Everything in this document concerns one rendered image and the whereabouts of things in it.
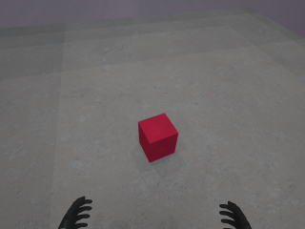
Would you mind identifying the left robot hand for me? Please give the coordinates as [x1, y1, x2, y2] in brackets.
[58, 196, 92, 229]

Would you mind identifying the carton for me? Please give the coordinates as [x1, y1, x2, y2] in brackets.
[138, 113, 178, 163]

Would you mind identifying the right robot hand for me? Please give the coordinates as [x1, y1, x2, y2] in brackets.
[219, 201, 252, 229]

